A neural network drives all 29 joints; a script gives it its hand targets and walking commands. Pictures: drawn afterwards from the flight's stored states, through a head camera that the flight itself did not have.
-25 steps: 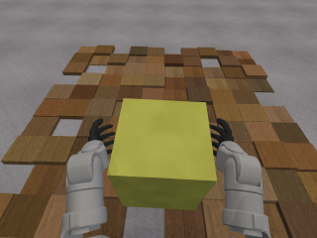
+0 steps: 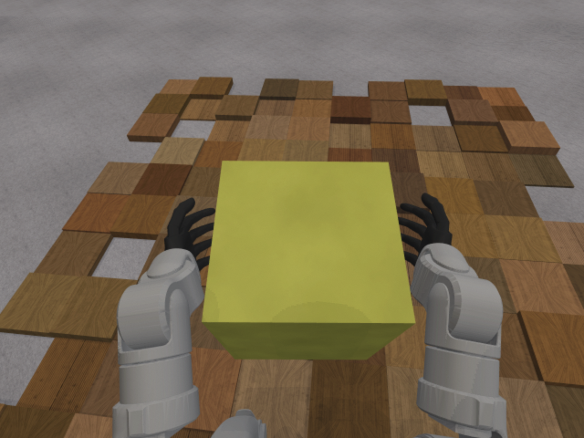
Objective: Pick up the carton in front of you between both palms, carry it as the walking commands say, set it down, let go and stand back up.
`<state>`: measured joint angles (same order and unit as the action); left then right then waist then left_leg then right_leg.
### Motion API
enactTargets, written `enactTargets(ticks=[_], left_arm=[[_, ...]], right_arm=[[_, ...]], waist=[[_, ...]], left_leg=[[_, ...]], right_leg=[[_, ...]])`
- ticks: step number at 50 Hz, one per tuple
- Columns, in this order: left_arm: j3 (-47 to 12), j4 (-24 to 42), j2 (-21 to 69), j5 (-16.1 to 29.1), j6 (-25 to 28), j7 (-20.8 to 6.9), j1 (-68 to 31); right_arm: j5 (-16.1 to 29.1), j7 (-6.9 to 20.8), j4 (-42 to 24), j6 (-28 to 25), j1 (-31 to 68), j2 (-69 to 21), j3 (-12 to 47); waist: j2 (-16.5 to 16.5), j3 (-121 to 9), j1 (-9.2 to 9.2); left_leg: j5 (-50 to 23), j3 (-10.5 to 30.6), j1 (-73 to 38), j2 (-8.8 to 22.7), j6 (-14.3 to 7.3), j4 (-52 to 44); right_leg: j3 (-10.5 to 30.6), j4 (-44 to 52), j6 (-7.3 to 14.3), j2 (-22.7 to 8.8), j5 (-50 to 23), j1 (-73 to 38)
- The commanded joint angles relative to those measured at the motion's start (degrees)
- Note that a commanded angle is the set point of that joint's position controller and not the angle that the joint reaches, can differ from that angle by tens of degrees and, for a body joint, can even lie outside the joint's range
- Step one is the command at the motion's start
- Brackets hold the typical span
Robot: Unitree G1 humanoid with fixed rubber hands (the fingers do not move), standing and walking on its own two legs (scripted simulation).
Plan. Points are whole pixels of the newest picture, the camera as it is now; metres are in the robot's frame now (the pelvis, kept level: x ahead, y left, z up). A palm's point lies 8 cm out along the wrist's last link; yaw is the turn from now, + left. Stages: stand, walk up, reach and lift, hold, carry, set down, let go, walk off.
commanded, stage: carry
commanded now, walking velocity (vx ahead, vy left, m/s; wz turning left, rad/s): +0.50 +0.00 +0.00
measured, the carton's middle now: (302, 271) +0.35 +0.02 +0.04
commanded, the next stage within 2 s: none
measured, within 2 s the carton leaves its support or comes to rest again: neither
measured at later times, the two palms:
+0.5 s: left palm (250, 97) +0.66 +0.12 +0.14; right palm (426, 97) +0.64 -0.19 +0.14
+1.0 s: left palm (272, 12) +0.97 +0.10 +0.18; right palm (406, 5) +0.99 -0.21 +0.18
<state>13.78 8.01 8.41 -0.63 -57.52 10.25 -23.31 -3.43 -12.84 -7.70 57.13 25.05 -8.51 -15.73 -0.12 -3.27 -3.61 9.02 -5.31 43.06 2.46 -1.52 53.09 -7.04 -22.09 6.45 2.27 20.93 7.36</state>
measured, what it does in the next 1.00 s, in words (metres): climbs: left foot, then right foot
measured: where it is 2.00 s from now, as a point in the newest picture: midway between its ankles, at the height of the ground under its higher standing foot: (323, 213)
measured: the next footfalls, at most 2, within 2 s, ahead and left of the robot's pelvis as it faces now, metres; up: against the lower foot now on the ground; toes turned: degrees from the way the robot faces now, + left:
left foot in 0.14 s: +0.33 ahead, +0.08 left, +0.03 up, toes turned +5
right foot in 0.56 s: +0.54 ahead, -0.16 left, +0.04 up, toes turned -8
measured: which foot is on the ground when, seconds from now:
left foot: up 0.00-0.12, down 0.14-0.60, up 0.62-1.00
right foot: down 0.00-0.18, up 0.20-0.54, down 0.56-1.00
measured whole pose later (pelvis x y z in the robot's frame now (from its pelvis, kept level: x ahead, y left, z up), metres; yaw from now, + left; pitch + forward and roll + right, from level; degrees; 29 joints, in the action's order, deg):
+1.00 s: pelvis +0.64 -0.05 +0.03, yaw -1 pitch +5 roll -1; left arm 14.9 7.5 8.5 -1.3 -62.8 12.0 -30.6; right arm -1.8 -12.8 -6.9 62.4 31.8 -6.0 -18.5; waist 0.9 -4.9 -2.7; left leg -0.8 -5.3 32.3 1.6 -3.0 31.1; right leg -7.8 -26.6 1.6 -1.2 21.4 5.7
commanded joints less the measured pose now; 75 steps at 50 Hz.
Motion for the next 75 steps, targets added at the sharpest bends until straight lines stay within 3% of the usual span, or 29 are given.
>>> enactTargets(ticks=[1, 4, 7, 8, 9, 10, 13, 20, 26, 28, 29, 30, 31, 34, 41, 47, 50, 52, 53, 54, 55, 58, 63, 66, 71, 72, 73, 74, 75], left_arm=[[-33.2, 0.52, 37.15, 7.61, 0.43, -0.83, -28.44], [-34.04, -0.98, 39.78, 7.71, 1.01, -1.08, -30.94], [-35.12, -0.32, 41.9, 8.07, 2.25, -0.97, -33.52], [-34.83, 0.44, 42.49, 7.78, 2.87, -0.94, -33.94], [-34.63, 3.22, 41.69, 8.12, 3.26, -0.83, -36.01], [-35.34, 3.13, 43.25, 8.52, 3.69, -0.49, -36.48], [-31.14, 0.68, 42.74, 5.36, 5.45, 0.36, -31.38], [-30.99, 2.46, 38.0, 4.21, 5.23, 0.41, -28.77], [-31.65, 5.35, 32.26, 7.57, 1.92, 1.96, -31.98], [-30.43, 3.79, 30.18, 8.07, 0.3, 2.47, -31.05], [-29.82, 2.81, 29.19, 8.21, -0.5, 2.67, -30.6], [-29.08, 2.93, 26.85, 8.29, -1.09, 3.28, -31.55], [-28.7, 2.09, 27.49, 8.14, -1.81, 3.61, -30.44], [-29.59, 6.93, 30.41, 10.05, -2.82, 2.89, -38.1], [-30.84, 5.87, 35.18, 10.59, -3.35, 1.12, -40.54], [-30.55, 3.96, 34.14, 9.1, -3.83, 1.66, -38.52], [-30.58, 1.86, 34.71, 8.17, -4.29, 2.01, -37.88], [-30.65, 0.83, 36.5, 7.72, -4.6, 2.01, -38.02], [-30.53, 2.13, 36.9, 7.47, -4.62, 1.84, -40.29], [-31.39, 3.55, 38.27, 8.35, -4.97, 1.27, -41.88], [-32.83, 3.01, 40.31, 9.47, -4.81, 0.92, -43.9], [-31.79, 0.66, 44.27, 8.07, -2.93, 0.37, -41.32], [-31.41, -0.66, 44.38, 3.64, 0.72, 0.25, -33.73], [-31.09, 0.39, 42.04, 3.1, 2.24, 0.38, -31.64], [-29.02, -1.55, 36.62, 1.45, 2.64, 1.06, -27.15], [-28.81, -3.0, 36.19, 1.14, 2.45, 1.07, -25.4], [-28.02, -3.91, 35.09, 0.89, 2.17, 1.07, -23.7], [-27.89, -4.84, 32.44, 1.62, 1.95, 1.8, -24.29], [-29.81, -5.14, 34.94, 2.92, 1.93, 1.79, -21.31]], right_arm=[[5.23, 1.08, 3.42, 1.12, 25.2, -39.01, 32.11], [4.78, 1.77, 4.94, 0.75, 27.02, -41.23, 31.73], [5.35, 1.83, 4.86, -0.57, 28.21, -41.89, 31.79], [5.69, 1.51, 4.29, -1.5, 30.17, -42.41, 32.09], [6.89, 1.56, 4.53, -2.5, 29.28, -44.02, 33.61], [8.04, 1.82, 5.53, -3.17, 26.78, -45.52, 34.0], [13.89, 3.04, -0.6, -4.7, 33.07, -48.64, 40.79], [14.56, 3.3, -2.63, -4.19, 31.41, -43.39, 41.47], [11.34, 0.53, -2.96, -1.13, 27.3, -34.47, 35.3], [10.3, -0.53, -2.51, 0.37, 27.3, -31.49, 33.51], [9.97, -1.01, -2.03, 1.19, 27.67, -30.17, 32.56], [10.48, -1.04, -2.34, 2.18, 27.97, -29.8, 32.19], [11.17, -1.22, -3.19, 3.02, 30.65, -29.23, 31.31], [12.45, -1.13, -3.08, 4.16, 36.07, -33.11, 30.41], [9.27, -0.44, -0.53, 4.98, 36.96, -36.48, 30.14], [9.26, 0.08, 0.78, 5.48, 35.3, -36.07, 30.37], [9.08, 0.55, 1.87, 6.02, 34.16, -35.23, 29.16], [8.12, 0.5, 3.37, 5.93, 34.15, -34.74, 27.66], [7.55, 0.45, 4.78, 5.6, 33.68, -36.19, 27.24], [6.93, 0.46, 5.8, 4.98, 32.73, -36.96, 27.59], [7.32, 0.93, 6.08, 4.76, 31.44, -38.44, 27.63], [10.82, 2.98, 0.13, 2.59, 36.66, -44.79, 33.74], [13.56, 4.57, -2.82, -1.25, 35.75, -46.71, 39.13], [14.33, 4.52, -2.88, -2.35, 34.22, -45.73, 41.02], [13.77, 3.6, -0.76, -2.15, 31.01, -42.88, 40.26], [12.96, 3.28, 0.2, -1.78, 29.9, -41.57, 39.52], [11.57, 2.87, 0.7, -1.3, 29.31, -40.58, 38.82], [11.06, 2.62, 4.48, -0.81, 24.26, -39.95, 36.73], [10.32, 2.05, 3.86, -0.79, 22.14, -39.05, 35.27]], waist=[[-6.25, -13.71, -1.88], [-5.9, -9.65, -2.15], [-10.25, -18.48, 5.22], [-5.21, -26.59, 8.15], [10.58, -34.26, 12.17], [15.29, -34.01, 9.5], [-0.81, -26.84, 7.17], [4.25, -19.46, 6.13], [9.64, -17.09, 6.92], [7.32, -19.4, 3.97], [4.21, -22.62, 1.44], [-12.75, -26.7, 0.87], [-18.16, -23.95, -0.16], [-3.16, -20.91, 0.23], [-7.02, -18.5, 0.85], [-9.61, -17.49, -0.47], [-8.13, -17.42, 0.53], [-0.07, -20.88, 2.61], [3.14, -23.27, 5.71], [19.44, -28.55, 9.49], [19.25, -28.65, 9.47], [4.94, -24.03, 8.81], [8.39, -23.23, 8.51], [4.78, -19.03, 8.93], [4.28, -18.62, 4.07], [2.99, -23.16, 0.19], [-7.74, -25.28, -1.81], [-17.65, -33.08, -2.1], [-10.71, -35.01, -2.26]], left_leg=[[-4.66, -3.55, 8.87, -2.05, -0.91, -5.81], [-8.52, -6.47, 1.03, -3.81, -3.0, -17.21], [-3.5, -10.48, -29.98, -9.57, -4.7, -19.49], [0.99, 6.69, -53.02, 0.34, -11.34, -18.35], [2.93, 33.19, -61.83, 14.82, -19.84, -26.78], [-5.08, 40.52, -61.52, 14.13, -19.88, -32.35], [-2.51, 28.69, -49.03, 13.71, -13.97, -30.33], [2.34, 15.75, -39.32, 12.08, -13.05, -37.38], [-11.79, 5.06, -39.85, 8.57, -7.1, -32.5], [-17.69, 0.93, -37.52, 6.86, -3.96, -21.78], [-14.89, -1.53, -31.38, 5.0, -1.3, -11.02], [-0.18, -2.64, -13.74, -1.76, 1.93, 7.09], [18.83, 1.31, -1.2, -5.75, 1.28, 14.56], [13.86, 6.84, 1.79, 0.39, -1.88, 19.87], [5.86, 3.04, -1.47, 1.08, 0.92, -4.28], [-9.6, -0.55, -7.27, -1.31, -1.27, -18.11], [-14.09, -2.81, -17.3, -3.62, -2.74, -28.11], [-20.83, -6.34, -35.95, -6.36, -2.22, -32.94], [-17.2, 1.72, -50.78, -0.87, -5.0, -30.22], [-31.64, 23.39, -65.75, 12.15, -13.46, -27.17], [-43.58, 27.42, -66.73, 16.58, -15.47, -25.33], [-30.13, 22.78, -58.06, 13.83, -10.89, -27.59], [-25.79, 17.44, -53.2, 12.33, -12.45, -30.22], [-19.14, 17.25, -54.2, 11.26, -12.65, -31.79], [-35.88, 1.24, -29.29, 4.51, -5.82, -23.16], [-34.44, -1.67, -24.78, 1.2, -3.64, -10.51], [2.12, -2.49, -15.16, -5.14, -0.69, 7.85], [22.38, 4.01, -3.4, -10.78, 0.83, 29.54], [20.77, 10.2, -1.78, -6.96, -0.15, 35.25]], right_leg=[[9.5, -1.15, 2.53, -11.83, -48.57, -21.29], [8.06, 0.05, 2.05, -11.63, -54.08, -16.81], [1.0, -16.55, -1.38, -11.47, -72.15, -7.22], [3.03, -32.9, -6.48, -9.17, -61.48, 12.32], [0.98, -58.43, -8.5, 0.22, -26.25, 24.17], [7.74, -66.19, -6.19, 3.68, 2.24, 30.89], [10.88, -61.69, -2.93, -4.28, 2.37, 34.31], [5.97, -36.85, -5.07, -8.17, -1.69, 34.56], [-2.75, -12.47, -4.94, -3.08, -12.32, 21.06], [-5.18, -5.5, -3.9, -1.22, -11.75, 8.76], [1.79, -4.89, -2.08, -5.86, -9.74, -2.58], [29.35, 0.57, 4.73, -20.85, -2.96, -15.15], [40.49, 5.03, 7.55, -24.07, -6.01, -19.31], [28.67, 1.43, 6.22, -22.15, -16.46, -12.19], [13.13, 5.35, 4.91, -17.47, -22.85, -10.11], [5.54, -1.97, 2.01, -13.77, -40.45, -14.54], [2.76, -9.82, -0.62, -12.0, -43.8, -12.84], [-0.9, -20.83, -3.51, -7.15, -38.08, -3.83], [-0.52, -30.2, -5.69, -5.58, -28.19, 10.31], [-0.26, -49.1, -8.08, 1.79, -4.9, 28.6], [4.24, -58.6, -6.71, 2.36, 10.33, 35.52], [8.13, -51.04, -4.99, -4.53, 5.25, 40.84], [4.34, -41.38, -4.83, -3.97, -4.9, 40.82], [5.74, -35.89, -4.4, -6.09, -9.09, 47.73], [-6.9, -11.42, -1.24, 2.87, -24.35, 3.19], [-3.7, -10.81, 1.4, 2.09, -30.63, -8.73], [16.45, -8.78, 3.93, -13.46, -50.23, -17.06], [37.03, -5.99, 15.05, -26.13, -58.07, -26.88], [36.35, -7.42, 16.34, -24.89, -50.61, -25.28]])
